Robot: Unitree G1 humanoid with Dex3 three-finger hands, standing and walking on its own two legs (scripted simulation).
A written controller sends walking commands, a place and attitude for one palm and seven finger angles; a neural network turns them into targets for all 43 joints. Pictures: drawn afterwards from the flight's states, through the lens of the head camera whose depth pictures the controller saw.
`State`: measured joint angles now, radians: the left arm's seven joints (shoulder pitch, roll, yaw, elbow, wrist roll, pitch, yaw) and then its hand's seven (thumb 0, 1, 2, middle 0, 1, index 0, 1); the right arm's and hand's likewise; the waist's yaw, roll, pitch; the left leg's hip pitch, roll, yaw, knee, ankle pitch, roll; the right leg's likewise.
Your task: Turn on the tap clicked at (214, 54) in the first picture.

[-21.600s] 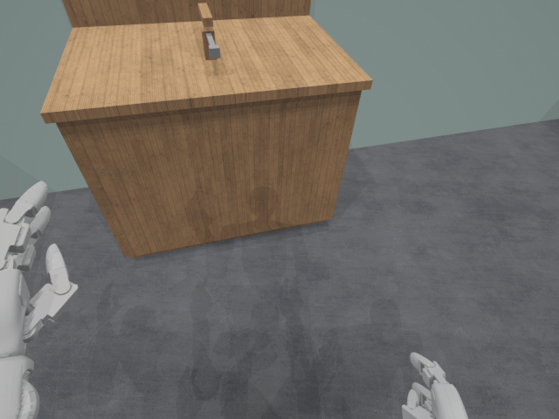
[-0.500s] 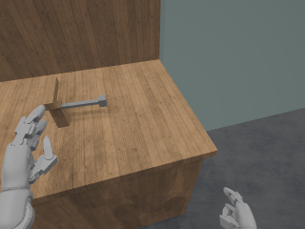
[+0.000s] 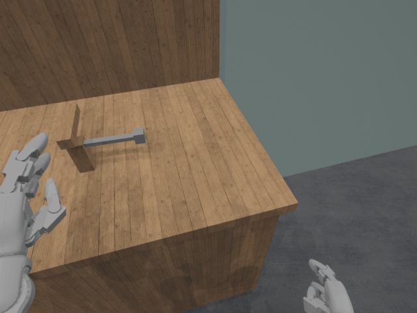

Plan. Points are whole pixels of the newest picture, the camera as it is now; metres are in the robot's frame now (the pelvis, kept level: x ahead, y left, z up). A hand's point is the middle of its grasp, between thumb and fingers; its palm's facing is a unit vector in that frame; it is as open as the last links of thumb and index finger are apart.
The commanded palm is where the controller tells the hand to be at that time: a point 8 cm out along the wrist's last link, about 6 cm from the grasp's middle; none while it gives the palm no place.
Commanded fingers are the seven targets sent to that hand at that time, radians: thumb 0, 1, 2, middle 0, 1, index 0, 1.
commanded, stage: step back with the hand held close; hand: left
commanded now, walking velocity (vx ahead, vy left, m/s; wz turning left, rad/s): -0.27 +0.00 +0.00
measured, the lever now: (139, 135) +0.48 +0.23 +0.08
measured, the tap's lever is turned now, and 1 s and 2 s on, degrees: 86 86 86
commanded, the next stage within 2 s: stop stepping back and stand still in 1.04 s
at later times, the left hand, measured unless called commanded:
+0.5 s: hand (5, 275) +0.11 +0.27 +0.16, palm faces +0.41 -0.80 -0.44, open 7.4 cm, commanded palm +0.07 +0.30 +0.18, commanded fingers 0.00 0.90 0.90 -0.20 -0.30 -0.20 -0.30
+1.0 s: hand out of the picture +0.01 +0.26 +0.16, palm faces +0.45 -0.81 -0.38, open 7.4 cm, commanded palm -0.04 +0.30 +0.18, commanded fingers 0.00 0.90 0.90 -0.20 -0.30 -0.20 -0.30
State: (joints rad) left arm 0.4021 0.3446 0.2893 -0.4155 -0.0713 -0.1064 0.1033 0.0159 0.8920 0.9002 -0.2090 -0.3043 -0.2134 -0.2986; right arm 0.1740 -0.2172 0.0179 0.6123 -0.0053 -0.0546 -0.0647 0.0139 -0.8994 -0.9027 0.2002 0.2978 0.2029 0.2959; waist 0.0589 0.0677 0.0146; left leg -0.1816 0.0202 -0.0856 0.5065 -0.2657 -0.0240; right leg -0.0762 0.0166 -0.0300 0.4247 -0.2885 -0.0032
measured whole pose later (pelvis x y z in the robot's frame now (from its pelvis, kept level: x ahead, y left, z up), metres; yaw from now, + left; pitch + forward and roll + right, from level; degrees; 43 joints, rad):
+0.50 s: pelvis -0.09 +0.02 -0.01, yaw +0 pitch +0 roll -2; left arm 0.50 0.37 0.35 -0.49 -0.05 -0.17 0.13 0.01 0.89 0.90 -0.21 -0.30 -0.21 -0.30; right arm 0.19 -0.21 0.01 0.56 0.00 -0.05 -0.09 0.01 -0.90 -0.90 0.20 0.30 0.20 0.30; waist 0.04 0.06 0.02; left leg -0.42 0.00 -0.08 0.57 -0.20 0.00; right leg -0.32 0.00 -0.02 0.52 -0.20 0.02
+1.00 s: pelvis -0.18 +0.01 -0.01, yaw +4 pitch -1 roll -2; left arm 0.51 0.35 0.32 -0.54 -0.06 -0.19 0.13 0.01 0.89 0.90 -0.21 -0.30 -0.21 -0.30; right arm 0.19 -0.18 0.00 0.64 0.00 -0.06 -0.05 0.01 -0.90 -0.90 0.20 0.30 0.20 0.30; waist 0.03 0.04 0.03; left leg -0.62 -0.01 -0.05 1.01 -0.38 -0.04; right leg -0.27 0.06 -0.01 0.56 -0.28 -0.03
